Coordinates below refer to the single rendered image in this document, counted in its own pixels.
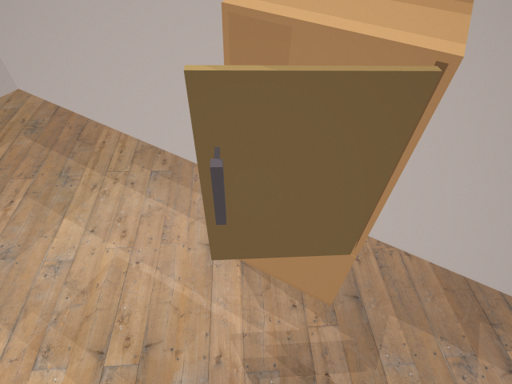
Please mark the cupboard door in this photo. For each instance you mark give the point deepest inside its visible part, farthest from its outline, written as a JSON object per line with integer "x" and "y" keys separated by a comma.
{"x": 306, "y": 150}

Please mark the handle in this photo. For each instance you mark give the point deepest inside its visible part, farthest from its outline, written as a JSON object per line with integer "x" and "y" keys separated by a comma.
{"x": 218, "y": 188}

